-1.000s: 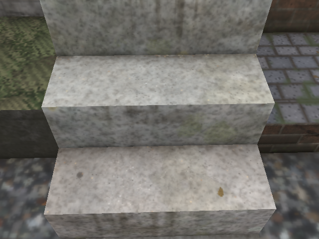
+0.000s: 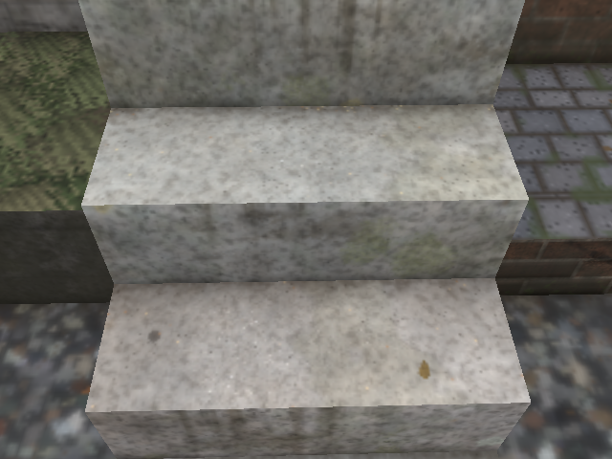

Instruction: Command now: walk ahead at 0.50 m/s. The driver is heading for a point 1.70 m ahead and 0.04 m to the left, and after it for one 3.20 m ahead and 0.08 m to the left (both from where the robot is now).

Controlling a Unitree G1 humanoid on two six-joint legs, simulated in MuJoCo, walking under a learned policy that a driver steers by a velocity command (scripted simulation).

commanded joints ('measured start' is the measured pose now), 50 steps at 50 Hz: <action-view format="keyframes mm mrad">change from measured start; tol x4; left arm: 1 -20 102 21 -52 5 -10 2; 20 -9 105 22 -47 5 -10 2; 40 159 99 54 42 -16 -2 -10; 50 121 100 71 34 -25 13 -33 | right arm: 1 -11 -107 -22 -48 -5 -9 -2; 20 -4 -110 -23 -44 -4 -9 -2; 50 142 -130 -83 -6 23 17 6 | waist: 1 -1 6 -33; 17 1 9 -79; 47 19 25 8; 48 20 34 -49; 50 18 -1 -2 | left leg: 1 -17 154 -84 6 438 1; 32 -40 159 -69 33 475 -15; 40 -60 153 -65 39 385 -14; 43 -81 170 -77 61 416 0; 50 -111 141 -101 34 223 17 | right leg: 1 23 -107 73 4 323 -38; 19 39 -106 66 -9 309 -32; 31 34 -108 62 42 394 -29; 39 24 -108 66 31 356 -26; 44 -4 -83 66 9 176 -43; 50 -24 -78 103 -14 137 -45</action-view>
